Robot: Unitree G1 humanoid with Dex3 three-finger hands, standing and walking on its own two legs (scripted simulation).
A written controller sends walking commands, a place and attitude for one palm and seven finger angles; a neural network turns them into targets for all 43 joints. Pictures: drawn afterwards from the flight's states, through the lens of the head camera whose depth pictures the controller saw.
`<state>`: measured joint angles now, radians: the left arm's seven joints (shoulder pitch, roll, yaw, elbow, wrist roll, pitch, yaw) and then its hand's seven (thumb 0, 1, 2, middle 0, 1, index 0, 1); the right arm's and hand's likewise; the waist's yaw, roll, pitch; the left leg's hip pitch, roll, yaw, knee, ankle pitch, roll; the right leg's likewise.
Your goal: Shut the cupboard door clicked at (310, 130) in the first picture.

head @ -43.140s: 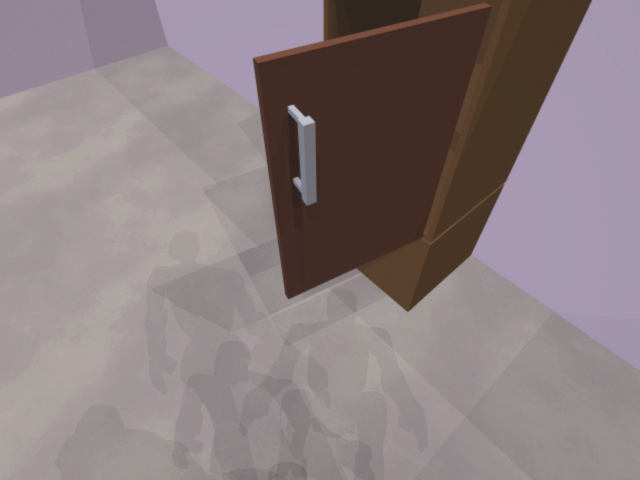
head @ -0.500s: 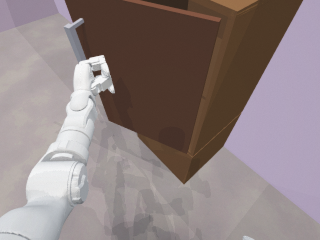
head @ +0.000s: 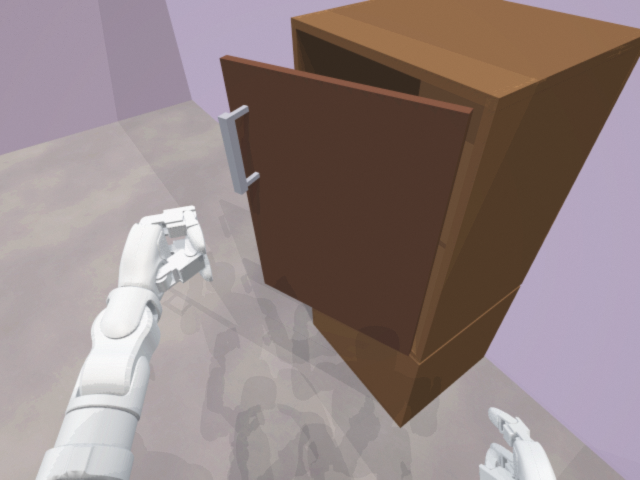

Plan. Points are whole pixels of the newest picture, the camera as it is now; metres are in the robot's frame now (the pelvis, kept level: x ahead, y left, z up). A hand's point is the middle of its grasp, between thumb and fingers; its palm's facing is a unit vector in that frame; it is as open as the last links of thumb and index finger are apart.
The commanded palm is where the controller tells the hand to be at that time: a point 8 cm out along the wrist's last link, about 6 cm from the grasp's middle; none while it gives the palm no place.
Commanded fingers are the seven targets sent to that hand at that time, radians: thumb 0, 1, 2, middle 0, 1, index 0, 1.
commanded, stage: draw the hand back to the body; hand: left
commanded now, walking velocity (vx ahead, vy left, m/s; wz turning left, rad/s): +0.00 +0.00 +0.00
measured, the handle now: (241, 151) +0.65 +0.18 +0.10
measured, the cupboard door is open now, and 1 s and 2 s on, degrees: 22 22 22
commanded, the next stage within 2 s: step back with the hand held close in 1.00 s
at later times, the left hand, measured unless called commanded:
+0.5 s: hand (81, 328) +0.23 +0.25 +0.16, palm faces +0.37 -0.86 -0.35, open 5.1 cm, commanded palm +0.17 +0.29 +0.18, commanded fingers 0.00 0.90 0.90 -0.34 -0.45 -0.34 -0.45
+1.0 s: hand (61, 344) +0.20 +0.25 +0.17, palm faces +0.45 -0.80 -0.39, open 7.4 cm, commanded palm +0.15 +0.29 +0.18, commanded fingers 0.00 0.90 0.90 -0.20 -0.30 -0.20 -0.30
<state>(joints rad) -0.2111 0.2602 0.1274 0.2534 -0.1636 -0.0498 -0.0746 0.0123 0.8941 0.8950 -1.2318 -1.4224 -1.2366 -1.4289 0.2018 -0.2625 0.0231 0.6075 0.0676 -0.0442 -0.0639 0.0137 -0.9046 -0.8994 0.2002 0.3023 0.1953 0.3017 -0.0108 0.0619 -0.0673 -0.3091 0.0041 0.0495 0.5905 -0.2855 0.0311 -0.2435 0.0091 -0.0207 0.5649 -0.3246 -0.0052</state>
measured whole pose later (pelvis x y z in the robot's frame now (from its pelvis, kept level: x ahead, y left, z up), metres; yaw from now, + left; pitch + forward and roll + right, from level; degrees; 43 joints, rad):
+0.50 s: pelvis +0.01 +0.01 +0.01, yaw +0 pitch -4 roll -1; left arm 0.34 0.33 0.25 -0.26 -0.08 -0.05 0.09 0.01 0.89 0.89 -0.60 -0.73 -0.61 -0.74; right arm 0.21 -0.23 0.05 0.63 0.02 0.00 -0.06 0.01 -0.90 -0.90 0.20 0.30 0.20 0.30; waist 0.04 0.08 0.01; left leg -0.12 -0.02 0.05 0.41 -0.21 0.04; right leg -0.05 -0.01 -0.02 0.37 -0.25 0.01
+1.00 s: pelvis +0.02 -0.01 +0.01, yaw +1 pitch -4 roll +0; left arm 0.47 0.34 0.31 -0.37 -0.07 -0.08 0.11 0.01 0.89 0.89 -0.21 -0.30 -0.22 -0.31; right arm 0.18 -0.23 0.02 0.63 0.01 -0.08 -0.07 0.01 -0.90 -0.90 0.20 0.30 0.20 0.30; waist 0.05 0.07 -0.01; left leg -0.12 0.00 0.03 0.42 -0.23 0.02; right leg -0.04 0.01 -0.03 0.38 -0.27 -0.01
